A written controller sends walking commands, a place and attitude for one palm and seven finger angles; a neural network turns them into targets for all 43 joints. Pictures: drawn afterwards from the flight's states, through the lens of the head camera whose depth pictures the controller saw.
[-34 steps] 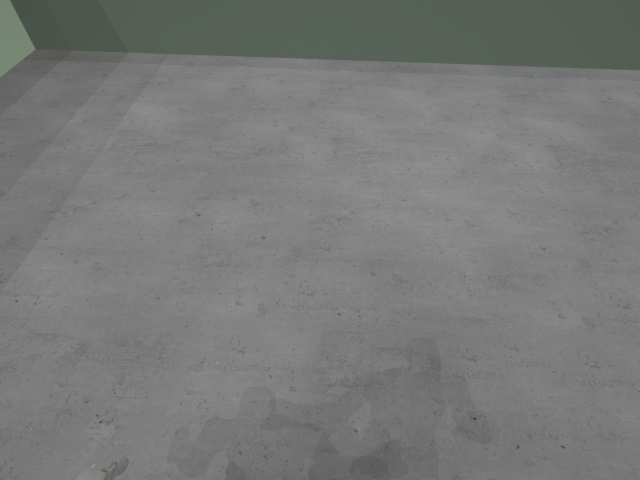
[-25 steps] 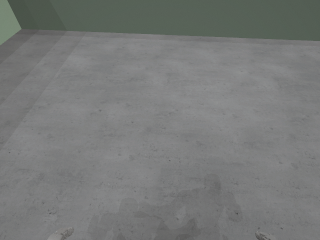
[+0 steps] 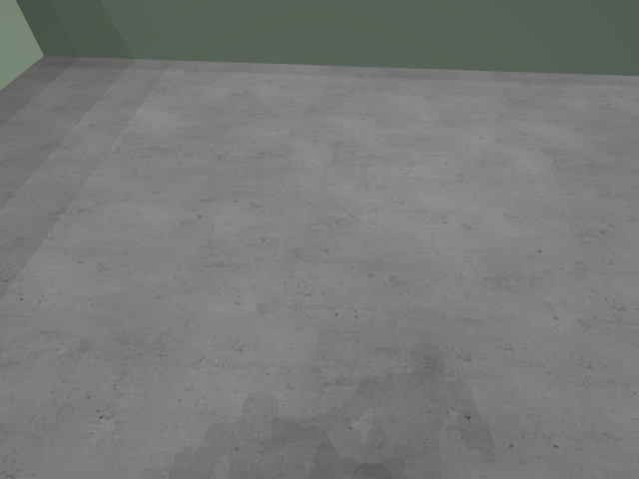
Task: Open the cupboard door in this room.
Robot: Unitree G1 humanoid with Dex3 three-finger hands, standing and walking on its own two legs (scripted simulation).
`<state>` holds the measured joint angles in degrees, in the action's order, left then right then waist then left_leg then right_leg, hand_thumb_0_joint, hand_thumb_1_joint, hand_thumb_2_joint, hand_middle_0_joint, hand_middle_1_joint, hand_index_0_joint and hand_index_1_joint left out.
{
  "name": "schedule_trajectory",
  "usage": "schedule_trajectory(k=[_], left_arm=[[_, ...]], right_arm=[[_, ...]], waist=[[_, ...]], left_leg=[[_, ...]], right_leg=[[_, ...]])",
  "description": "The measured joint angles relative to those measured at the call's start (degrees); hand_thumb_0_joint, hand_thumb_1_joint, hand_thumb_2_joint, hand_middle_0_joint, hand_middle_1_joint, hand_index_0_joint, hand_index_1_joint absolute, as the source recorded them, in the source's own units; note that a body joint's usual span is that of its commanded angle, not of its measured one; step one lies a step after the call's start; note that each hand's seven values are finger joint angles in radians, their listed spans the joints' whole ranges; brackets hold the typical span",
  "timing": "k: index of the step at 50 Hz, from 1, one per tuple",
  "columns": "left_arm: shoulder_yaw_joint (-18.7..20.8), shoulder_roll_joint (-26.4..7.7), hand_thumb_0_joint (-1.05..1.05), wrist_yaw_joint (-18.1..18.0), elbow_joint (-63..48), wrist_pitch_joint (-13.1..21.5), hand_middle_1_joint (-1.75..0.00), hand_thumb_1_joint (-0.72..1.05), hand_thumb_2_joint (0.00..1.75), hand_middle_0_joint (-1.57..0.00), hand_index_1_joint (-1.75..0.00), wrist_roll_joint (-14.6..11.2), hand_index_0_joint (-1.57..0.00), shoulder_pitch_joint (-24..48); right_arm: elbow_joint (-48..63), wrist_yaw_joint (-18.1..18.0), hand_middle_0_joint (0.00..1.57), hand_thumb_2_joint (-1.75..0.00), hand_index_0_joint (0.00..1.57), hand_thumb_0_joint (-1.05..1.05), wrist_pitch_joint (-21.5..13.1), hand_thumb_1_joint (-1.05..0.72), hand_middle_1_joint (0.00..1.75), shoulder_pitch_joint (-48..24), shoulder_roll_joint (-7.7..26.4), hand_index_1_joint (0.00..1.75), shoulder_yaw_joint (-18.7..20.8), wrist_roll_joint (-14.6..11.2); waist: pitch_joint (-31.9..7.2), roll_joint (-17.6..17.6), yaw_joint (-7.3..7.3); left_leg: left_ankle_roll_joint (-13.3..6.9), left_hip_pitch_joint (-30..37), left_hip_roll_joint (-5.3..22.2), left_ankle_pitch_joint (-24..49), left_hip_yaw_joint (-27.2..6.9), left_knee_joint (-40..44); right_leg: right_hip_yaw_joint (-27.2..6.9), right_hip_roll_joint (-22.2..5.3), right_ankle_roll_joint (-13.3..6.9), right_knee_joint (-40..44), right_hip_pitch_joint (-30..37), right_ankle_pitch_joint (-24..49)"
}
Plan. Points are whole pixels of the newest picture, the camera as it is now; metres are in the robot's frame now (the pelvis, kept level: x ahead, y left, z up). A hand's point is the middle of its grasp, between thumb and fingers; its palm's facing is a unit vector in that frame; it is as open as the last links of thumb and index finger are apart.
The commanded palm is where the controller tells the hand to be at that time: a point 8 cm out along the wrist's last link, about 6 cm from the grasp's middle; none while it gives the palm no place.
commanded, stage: stand and wait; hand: left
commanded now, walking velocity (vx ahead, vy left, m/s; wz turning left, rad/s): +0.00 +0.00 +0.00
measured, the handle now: out of the picture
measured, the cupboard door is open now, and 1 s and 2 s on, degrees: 0 0 0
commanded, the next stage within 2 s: turn or walk to find it in 0.22 s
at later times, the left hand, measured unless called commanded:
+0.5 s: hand out of the picture +0.06 +0.22 -0.17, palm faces +0.03 -0.96 -0.29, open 7.4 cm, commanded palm none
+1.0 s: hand out of the picture +0.00 +0.20 -0.16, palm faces +0.27 -0.92 -0.29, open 7.4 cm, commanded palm none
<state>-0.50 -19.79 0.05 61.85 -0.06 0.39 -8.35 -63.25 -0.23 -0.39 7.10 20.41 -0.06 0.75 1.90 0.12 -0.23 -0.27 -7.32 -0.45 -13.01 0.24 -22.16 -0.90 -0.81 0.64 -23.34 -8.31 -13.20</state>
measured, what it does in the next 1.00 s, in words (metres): steps on the spot, turning left: right foot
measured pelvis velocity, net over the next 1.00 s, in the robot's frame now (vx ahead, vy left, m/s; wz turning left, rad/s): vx -0.05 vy -0.02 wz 0.27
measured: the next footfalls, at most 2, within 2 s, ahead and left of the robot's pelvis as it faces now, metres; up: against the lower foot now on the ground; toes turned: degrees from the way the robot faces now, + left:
right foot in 0.98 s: +0.00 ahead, -0.13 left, +0.00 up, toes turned +16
left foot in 1.36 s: -0.11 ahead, +0.11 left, +0.00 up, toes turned +30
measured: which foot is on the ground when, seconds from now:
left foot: down 0.00-0.96, up 0.98-1.00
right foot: down 0.00-0.60, up 0.62-0.96, down 0.98-1.00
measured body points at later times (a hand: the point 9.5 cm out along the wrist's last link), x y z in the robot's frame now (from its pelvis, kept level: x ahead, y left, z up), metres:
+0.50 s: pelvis -0.02 +0.00 -0.01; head -0.01 +0.00 +0.44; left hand +0.06 +0.27 -0.15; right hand +0.06 -0.28 -0.15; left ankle -0.01 +0.12 -0.74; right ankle +0.00 -0.13 -0.74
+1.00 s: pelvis -0.05 -0.02 -0.01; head -0.02 -0.03 +0.43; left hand -0.02 +0.25 -0.14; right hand +0.04 -0.26 -0.17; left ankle -0.02 +0.11 -0.74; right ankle -0.04 -0.14 -0.75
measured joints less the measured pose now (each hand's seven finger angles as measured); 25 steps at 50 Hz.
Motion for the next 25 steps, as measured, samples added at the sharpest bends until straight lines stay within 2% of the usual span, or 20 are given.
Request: schedule_trajectory(k=[16, 25], left_arm=[[-0.1, 0.6, 0.0, 0.1, -0.1, 0.2, -0.3, 0.91, 0.9, -0.2, -0.3, 0.1, -0.2, 1.3], [0.3, 3.9, 0.0, -1.1, -4.1, -1.5, -0.3, 0.91, 0.9, -0.2, -0.3, 0.2, -0.2, 0.0]], right_arm=[[-0.5, 0.3, 0.2, -0.9, 0.21, 0.01, -0.1, -0.91, 0.3, 0.0, -0.3, 0.3, -0.1, 0.1], [2.8, 0.3, 0.2, -0.9, 0.2, 0.01, 2.2, -0.91, 0.3, 2.5, -3.2, 0.3, 0.5, 0.3]], waist=[[-0.5, 0.1, 0.54], [-0.2, 0.4, 0.79]], left_leg=[[0.5, -0.9, 0.4, 1.2, -0.3, 0.3], [0.3, -7.8, -0.5, -1.8, -3.0, -8.5]], right_leg=[[0.4, 0.4, -0.4, 0.4, -0.8, 1.1], [3.1, -0.5, -0.1, -5.7, -5.2, -1.8]])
